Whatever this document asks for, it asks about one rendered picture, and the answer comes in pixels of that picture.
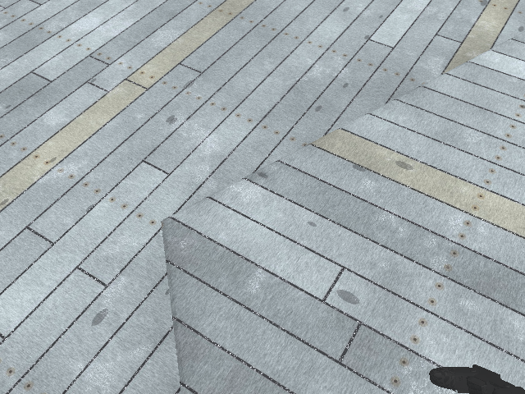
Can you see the right robot hand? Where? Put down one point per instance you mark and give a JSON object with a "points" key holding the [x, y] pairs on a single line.
{"points": [[475, 380]]}

